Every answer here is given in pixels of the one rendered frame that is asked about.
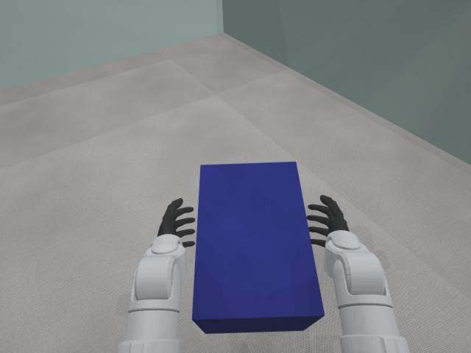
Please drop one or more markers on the robot left hand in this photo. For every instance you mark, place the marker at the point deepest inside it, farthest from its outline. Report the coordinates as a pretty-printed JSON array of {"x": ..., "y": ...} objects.
[{"x": 169, "y": 225}]

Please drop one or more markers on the robot right forearm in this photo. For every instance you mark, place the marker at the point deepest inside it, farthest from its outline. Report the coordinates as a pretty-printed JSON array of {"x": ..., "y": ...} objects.
[{"x": 363, "y": 298}]

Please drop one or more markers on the robot left forearm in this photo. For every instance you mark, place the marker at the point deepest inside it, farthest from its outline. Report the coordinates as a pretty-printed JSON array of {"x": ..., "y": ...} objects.
[{"x": 155, "y": 299}]

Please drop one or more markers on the robot right hand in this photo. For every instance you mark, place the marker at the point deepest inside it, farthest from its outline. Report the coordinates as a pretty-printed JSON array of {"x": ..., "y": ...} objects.
[{"x": 334, "y": 222}]

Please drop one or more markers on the carton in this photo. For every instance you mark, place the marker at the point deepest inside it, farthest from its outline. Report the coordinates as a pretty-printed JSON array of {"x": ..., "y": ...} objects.
[{"x": 254, "y": 264}]

